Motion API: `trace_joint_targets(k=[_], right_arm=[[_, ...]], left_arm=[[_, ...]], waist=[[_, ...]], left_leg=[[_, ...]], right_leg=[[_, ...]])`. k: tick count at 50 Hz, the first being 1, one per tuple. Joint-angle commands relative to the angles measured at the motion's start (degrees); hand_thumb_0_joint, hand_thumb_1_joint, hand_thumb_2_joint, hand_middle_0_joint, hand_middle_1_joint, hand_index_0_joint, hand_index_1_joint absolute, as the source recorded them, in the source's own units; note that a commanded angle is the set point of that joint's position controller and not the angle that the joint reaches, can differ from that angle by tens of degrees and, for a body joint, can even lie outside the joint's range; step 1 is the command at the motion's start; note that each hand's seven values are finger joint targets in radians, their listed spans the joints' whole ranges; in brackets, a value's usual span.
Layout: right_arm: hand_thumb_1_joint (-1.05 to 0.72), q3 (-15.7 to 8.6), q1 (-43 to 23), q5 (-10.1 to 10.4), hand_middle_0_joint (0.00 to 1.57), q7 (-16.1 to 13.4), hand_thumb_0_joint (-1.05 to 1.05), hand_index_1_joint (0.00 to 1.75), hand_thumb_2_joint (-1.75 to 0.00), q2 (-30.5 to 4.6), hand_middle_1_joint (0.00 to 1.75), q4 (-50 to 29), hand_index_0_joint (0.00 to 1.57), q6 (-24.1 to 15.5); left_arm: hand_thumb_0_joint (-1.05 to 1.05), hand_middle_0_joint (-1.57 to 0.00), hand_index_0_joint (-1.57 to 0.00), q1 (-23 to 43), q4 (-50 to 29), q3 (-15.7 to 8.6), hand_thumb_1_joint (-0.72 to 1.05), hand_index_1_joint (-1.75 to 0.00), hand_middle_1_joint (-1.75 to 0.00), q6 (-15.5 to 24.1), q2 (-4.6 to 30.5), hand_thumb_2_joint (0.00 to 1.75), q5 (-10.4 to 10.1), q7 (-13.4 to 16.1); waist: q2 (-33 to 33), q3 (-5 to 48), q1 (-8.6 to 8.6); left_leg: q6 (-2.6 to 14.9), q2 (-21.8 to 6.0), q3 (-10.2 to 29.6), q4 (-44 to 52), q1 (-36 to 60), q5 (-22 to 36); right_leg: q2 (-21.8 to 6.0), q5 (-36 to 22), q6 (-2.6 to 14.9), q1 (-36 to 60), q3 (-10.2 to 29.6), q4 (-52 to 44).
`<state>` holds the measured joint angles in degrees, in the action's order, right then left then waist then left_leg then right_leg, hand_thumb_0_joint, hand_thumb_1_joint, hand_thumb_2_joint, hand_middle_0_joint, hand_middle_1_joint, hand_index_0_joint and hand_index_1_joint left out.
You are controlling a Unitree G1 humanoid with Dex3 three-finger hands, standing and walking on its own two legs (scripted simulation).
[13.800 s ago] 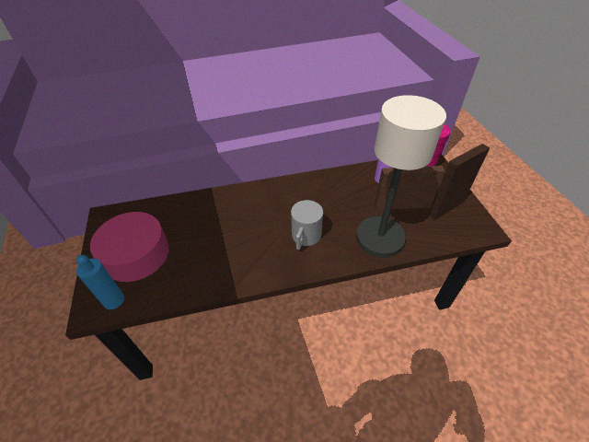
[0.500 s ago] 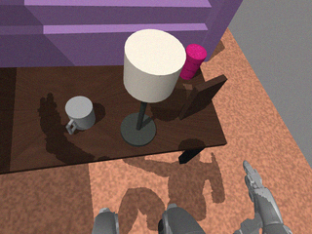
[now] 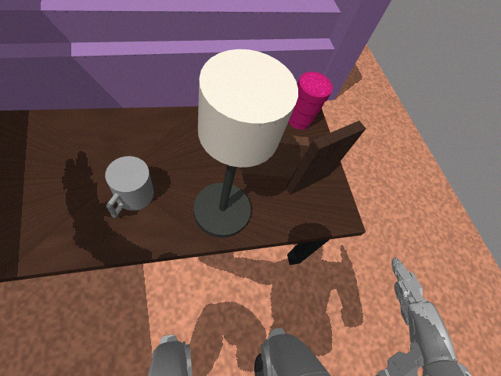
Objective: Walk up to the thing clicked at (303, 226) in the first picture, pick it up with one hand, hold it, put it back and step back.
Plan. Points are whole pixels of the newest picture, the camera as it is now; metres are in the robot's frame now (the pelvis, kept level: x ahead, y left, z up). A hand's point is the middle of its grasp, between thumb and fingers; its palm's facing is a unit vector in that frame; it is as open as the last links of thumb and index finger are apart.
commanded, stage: go down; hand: left
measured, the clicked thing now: (126, 190) +0.51 +0.20 -0.21
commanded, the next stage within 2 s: approach in 1.22 s
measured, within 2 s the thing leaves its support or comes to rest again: neither
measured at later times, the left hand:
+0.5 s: hand out of the picture +0.44 +0.39 +0.08, palm faces +0.24 -0.97 -0.02, open 17.2 cm
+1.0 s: hand out of the picture +0.43 +0.39 +0.08, palm faces +0.24 -0.97 -0.02, open 17.3 cm
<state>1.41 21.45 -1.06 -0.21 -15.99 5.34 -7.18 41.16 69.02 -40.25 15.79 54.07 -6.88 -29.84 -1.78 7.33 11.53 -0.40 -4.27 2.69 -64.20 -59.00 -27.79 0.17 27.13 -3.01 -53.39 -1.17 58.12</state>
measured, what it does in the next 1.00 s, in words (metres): stands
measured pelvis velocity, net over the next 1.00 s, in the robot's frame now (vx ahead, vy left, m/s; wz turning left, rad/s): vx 0.00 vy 0.00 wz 0.00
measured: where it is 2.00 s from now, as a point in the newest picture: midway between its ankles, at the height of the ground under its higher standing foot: outside the picture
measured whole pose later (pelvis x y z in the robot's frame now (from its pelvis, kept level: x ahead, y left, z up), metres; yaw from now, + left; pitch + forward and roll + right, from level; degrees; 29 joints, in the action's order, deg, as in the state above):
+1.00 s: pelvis +0.00 +0.00 +0.00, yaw +0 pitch +22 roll -5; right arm 1.8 21.5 -1.0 -0.1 -16.1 5.6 -7.0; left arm 40.7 69.3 -40.3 16.5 53.8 -7.3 -30.2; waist -2.0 7.2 11.2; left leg -0.3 -4.1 2.8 -64.3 -59.0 -27.5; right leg 0.1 26.9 -3.1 -53.4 -1.1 58.3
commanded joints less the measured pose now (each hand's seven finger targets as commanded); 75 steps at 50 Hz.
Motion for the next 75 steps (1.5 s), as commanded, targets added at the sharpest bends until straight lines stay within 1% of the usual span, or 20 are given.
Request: trace_joint_targets(k=[1, 3, 7, 16, 17, 20, 27, 29, 31, 39, 40, 45, 48, 50, 53, 55, 59, 67, 69, 75], right_arm=[[0.54, -8.14, 2.93, 0.33, 0.05, -1.28, 0.0, 0.05, -0.05, -12.32, 0.05, -10.67, 0.05, -2.87], [0.54, -5.97, 3.31, -0.11, 0.05, -1.01, 0.0, 0.05, -0.05, -10.35, 0.05, -7.82, 0.05, -2.38], [0.53, -7.57, 2.33, -0.09, 0.05, -1.25, 0.0, 0.05, -0.05, -11.79, 0.05, -7.17, 0.05, -2.0], [0.54, -6.22, 0.13, 0.29, 0.05, -0.98, 0.0, 0.05, -0.05, -10.18, 0.05, -7.16, 0.05, -2.21], [0.54, -5.79, 1.34, 0.25, 0.05, -0.93, 0.0, 0.05, -0.05, -10.01, 0.05, -5.85, 0.05, -2.0], [0.54, -7.26, 1.03, 0.13, 0.05, -0.92, 0.0, 0.05, -0.05, -11.64, 0.05, -9.14, 0.05, -2.61], [0.54, -6.88, 3.44, 0.11, 0.05, -0.99, 0.0, 0.05, -0.05, -11.35, 0.05, -8.32, 0.05, -2.46], [0.54, -7.15, 1.92, 0.16, 0.05, -1.09, 0.0, 0.05, -0.05, -11.59, 0.05, -8.75, 0.05, -2.37], [0.54, -7.09, 2.55, 0.06, 0.05, -1.23, 0.0, 0.05, -0.05, -11.49, 0.05, -6.62, 0.05, -1.83], [0.54, -5.39, 0.17, 0.41, 0.05, -1.21, 0.0, 0.05, -0.05, -9.67, 0.05, -6.64, 0.05, -1.98], [0.54, -5.92, 1.49, 0.37, 0.05, -1.17, 0.0, 0.05, -0.05, -9.87, 0.05, -5.21, 0.05, -2.06], [0.54, -5.29, 1.57, 0.49, 0.05, -0.97, 0.0, 0.05, -0.05, -10.35, 0.05, -8.25, 0.05, -2.62], [0.55, -6.85, 2.78, 0.32, 0.05, -1.23, 0.0, 0.05, -0.05, -11.94, 0.05, -9.43, 0.05, -2.86], [0.55, -6.76, 3.83, 0.27, 0.05, -1.2, 0.0, 0.05, -0.05, -11.51, 0.05, -8.64, 0.05, -2.71], [0.54, -6.68, 3.41, 0.08, 0.05, -1.45, 0.0, 0.05, -0.05, -11.75, 0.05, -8.08, 0.05, -2.39], [0.54, -6.96, 1.96, 0.15, 0.05, -1.51, 0.0, 0.05, -0.05, -11.46, 0.05, -8.36, 0.05, -2.31], [0.53, -6.78, 1.48, 0.07, 0.05, -1.49, 0.0, 0.05, -0.05, -11.32, 0.05, -6.52, 0.05, -1.85], [0.57, -5.87, 0.14, 0.47, 0.05, -1.27, 0.0, 0.05, -0.04, -10.27, 0.05, -6.86, 0.05, -2.57], [0.58, -3.79, 0.56, 0.65, 0.05, -0.95, 0.0, 0.05, -0.04, -8.47, 0.05, -7.29, 0.05, -2.95], [0.58, -4.55, 2.52, 0.36, 0.05, -0.82, 0.0, 0.05, -0.04, -10.4, 0.05, -11.23, 0.05, -4.24]], left_arm=[[0.0, -0.04, -0.04, 15.95, -15.29, -3.56, -0.52, -0.09, -0.09, 4.34, 22.57, 0.11, -1.56, -0.16], [0.0, -0.03, -0.04, 18.25, -18.26, -2.82, -0.51, -0.1, -0.1, 4.66, 21.81, 0.12, -1.56, 0.04], [0.0, -0.04, -0.04, 19.36, -19.59, -2.94, -0.48, -0.1, -0.1, 4.08, 23.11, 0.12, -1.02, 0.93], [0.0, -0.03, -0.05, 14.51, -8.54, 0.66, -0.51, -0.09, -0.1, 2.7, 16.5, 0.1, -1.27, 0.13], [0.0, -0.04, -0.05, 17.13, -12.96, -1.02, -0.5, -0.08, -0.09, 3.42, 19.87, 0.09, -1.35, 0.43], [0.0, -0.03, -0.04, 15.66, -9.75, -0.91, -0.51, -0.09, -0.1, 3.96, 18.92, 0.1, -1.7, -0.22], [0.0, -0.03, -0.04, 19.21, -19.92, -4.19, -0.48, -0.1, -0.1, 5.06, 23.87, 0.13, -2.02, -0.04], [0.0, -0.03, -0.04, 16.85, -16.43, -2.5, -0.5, -0.1, -0.1, 4.05, 21.15, 0.12, -1.63, 0.3], [0.0, -0.03, -0.04, 19.41, -19.18, -3.21, -0.47, -0.09, -0.09, 4.09, 23.37, 0.12, -1.03, 1.13], [0.0, -0.03, -0.04, 14.5, -8.48, 0.46, -0.47, -0.09, -0.1, 2.79, 18.36, 0.11, -0.54, 0.37], [0.0, -0.03, -0.05, 16.77, -11.41, -0.7, -0.48, -0.08, -0.09, 3.32, 20.18, 0.1, -0.87, 0.46], [0.0, -0.03, -0.05, 15.17, -8.72, -0.92, -0.53, -0.09, -0.1, 4.06, 19.2, 0.1, -2.19, -0.95], [0.0, -0.03, -0.04, 16.9, -13.8, -2.97, -0.51, -0.09, -0.1, 4.82, 22.54, 0.11, -1.99, -0.64], [0.0, -0.03, -0.04, 15.27, -13.13, -2.13, -0.52, -0.1, -0.11, 4.67, 20.15, 0.12, -2.39, -0.8], [0.0, -0.03, -0.04, 20.95, -22.07, -4.47, -0.48, -0.09, -0.1, 5.27, 25.33, 0.12, -2.1, 0.25], [0.0, -0.03, -0.04, 17.34, -18.46, -2.58, -0.48, -0.1, -0.11, 4.42, 21.76, 0.12, -1.69, 0.44], [0.0, -0.03, -0.04, 16.66, -17.26, -2.67, -0.47, -0.09, -0.1, 3.34, 21.96, 0.11, -1.04, 1.13], [0.0, -0.04, -0.06, 14.19, -7.55, 0.15, -0.59, -0.06, -0.08, 2.9, 17.32, 0.03, -1.85, -0.7], [0.0, -0.03, -0.05, 15.84, -8.44, -0.56, -0.61, -0.07, -0.08, 3.85, 18.17, 0.04, -2.36, -0.86], [0.0, -0.02, -0.04, 14.5, -2.75, 1.44, -0.61, -0.08, -0.08, 6.63, 13.17, 0.07, -3.99, -1.32]], waist=[[16.42, 30.09, -2.06], [20.1, 29.66, -2.99], [22.78, 29.05, -3.31], [15.18, 20.59, -1.69], [16.35, 20.85, -2.55], [14.67, 24.67, -1.43], [20.54, 31.38, -3.25], [19.81, 29.32, -2.92], [21.28, 27.87, -3.52], [15.86, 20.51, -2.18], [16.45, 20.34, -2.23], [14.21, 23.15, -1.94], [16.33, 27.87, -2.09], [17.71, 27.95, -2.36], [22.11, 31.83, -3.54], [21.64, 29.41, -3.52], [21.14, 26.53, -3.97], [13.46, 19.23, -1.45], [12.91, 20.19, -1.28], [11.45, 22.38, 0.99]], left_leg=[[-0.18, 1.72, 0.14, 5.83, 31.18, 30.16], [-0.53, 1.9, -0.08, 5.94, 31.36, 30.09], [-1.2, 1.66, 0.45, 7.07, 33.88, 31.64], [-0.06, 1.57, 0.39, 8.62, 26.5, 22.29], [-0.08, 1.7, 0.33, 8.71, 26.32, 21.27], [-0.11, 1.28, 0.71, 7.24, 28.32, 25.73], [-0.51, 1.9, 0.09, 6.31, 32.44, 30.26], [-0.8, 1.56, 0.51, 6.97, 33.15, 31.18], [-0.81, 1.85, 0.4, 7.39, 31.97, 29.01], [-0.08, 1.8, 0.13, 8.71, 25.81, 21.13], [0.04, 1.87, -0.01, 8.59, 25.08, 20.12], [0.1, 1.82, 0.23, 7.58, 25.32, 21.85], [-0.17, 1.68, 0.43, 6.71, 29.24, 25.13], [-0.41, 2.02, 0.06, 6.53, 29.54, 26.42], [-0.95, 1.8, 0.53, 6.91, 33.76, 29.03], [-1.18, 1.68, 0.6, 7.72, 33.63, 29.32], [-1.24, 1.38, 1.1, 8.26, 33.05, 30.09], [0.45, 1.91, -0.03, 8.4, 23.72, 19.3], [0.72, 2.04, -0.2, 7.52, 23.11, 18.32], [0.79, 2.29, -0.12, 3.59, 20.94, 20.28]], right_leg=[[1.68, -20.44, 3.68, 6.3, -1.98, -4.93], [1.4, -19.87, 3.83, 5.54, -1.64, -4.93], [1.41, -18.82, 4.12, 4.57, -1.89, -5.3], [1.89, -14.63, 4.0, 3.77, -2.38, -6.63], [1.82, -13.91, 4.05, 3.6, -2.25, -6.54], [1.92, -16.66, 3.95, 3.86, -2.37, -5.63], [1.29, -19.7, 3.9, 6.53, -1.6, -4.98], [1.57, -19.08, 3.92, 5.03, -1.95, -5.26], [1.43, -17.85, 4.05, 4.99, -1.73, -5.59], [1.85, -13.92, 4.03, 4.28, -2.03, -6.71], [1.79, -13.49, 4.11, 4.13, -1.92, -6.46], [1.78, -14.92, 3.97, 4.11, -2.13, -5.75], [1.75, -16.56, 3.93, 4.34, -2.01, -5.1], [1.51, -17.82, 3.9, 5.01, -1.86, -5.02], [1.42, -17.64, 4.12, 5.13, -1.89, -5.1], [1.45, -17.53, 4.18, 5.09, -2.01, -5.46], [1.64, -16.63, 4.31, 3.96, -2.47, -5.73], [1.81, -13.67, 3.83, 4.03, -2.04, -6.83], [1.71, -13.34, 3.77, 3.61, -1.8, -6.39], [1.57, -15.74, 3.79, 0.5, -1.64, -3.01]])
